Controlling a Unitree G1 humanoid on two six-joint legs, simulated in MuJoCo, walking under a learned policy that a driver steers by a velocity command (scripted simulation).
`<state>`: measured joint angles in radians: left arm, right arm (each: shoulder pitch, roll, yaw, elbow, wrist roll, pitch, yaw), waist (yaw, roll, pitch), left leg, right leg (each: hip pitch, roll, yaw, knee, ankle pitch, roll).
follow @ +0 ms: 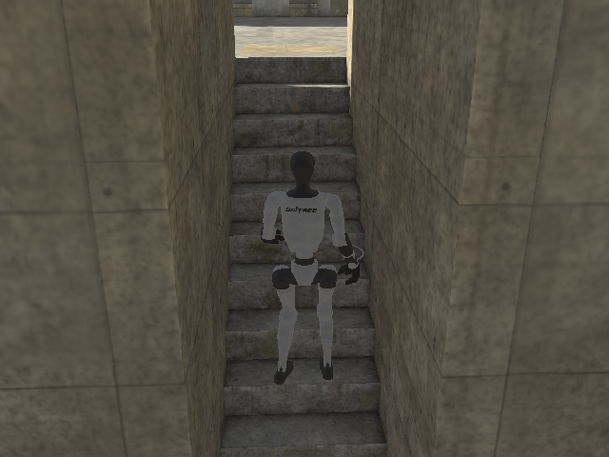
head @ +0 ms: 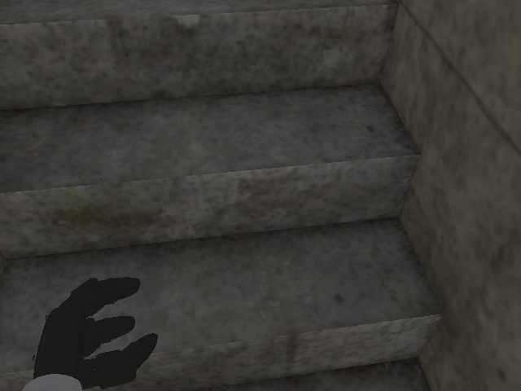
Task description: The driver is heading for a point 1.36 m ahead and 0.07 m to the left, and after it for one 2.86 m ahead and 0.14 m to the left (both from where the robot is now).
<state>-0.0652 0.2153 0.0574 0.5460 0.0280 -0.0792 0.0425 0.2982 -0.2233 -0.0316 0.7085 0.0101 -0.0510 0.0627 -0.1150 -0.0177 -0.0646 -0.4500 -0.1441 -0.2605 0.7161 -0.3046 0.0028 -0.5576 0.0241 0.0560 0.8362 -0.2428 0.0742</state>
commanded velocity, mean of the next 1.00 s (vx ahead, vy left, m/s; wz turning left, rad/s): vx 0.00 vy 0.00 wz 0.11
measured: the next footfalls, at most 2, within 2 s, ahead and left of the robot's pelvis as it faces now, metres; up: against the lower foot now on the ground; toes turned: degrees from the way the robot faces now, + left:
right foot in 0.02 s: +0.09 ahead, -0.12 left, +0.00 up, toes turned +4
left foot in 0.50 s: +0.07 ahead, +0.15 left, +0.00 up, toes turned +25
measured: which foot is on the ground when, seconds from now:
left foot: down 0.00-0.04, up 0.06-0.48, down 0.50-0.98, up 1.00-1.00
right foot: up 0.00-0.00, down 0.02-0.62, up 0.64-0.96, down 0.98-1.00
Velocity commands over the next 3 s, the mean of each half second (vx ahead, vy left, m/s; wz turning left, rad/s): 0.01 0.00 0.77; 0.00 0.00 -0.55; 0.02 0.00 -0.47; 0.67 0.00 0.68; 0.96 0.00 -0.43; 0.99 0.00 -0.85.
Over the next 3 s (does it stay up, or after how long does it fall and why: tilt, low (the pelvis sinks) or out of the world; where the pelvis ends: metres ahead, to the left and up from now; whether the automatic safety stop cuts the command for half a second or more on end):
stays up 0.82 0.06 0.56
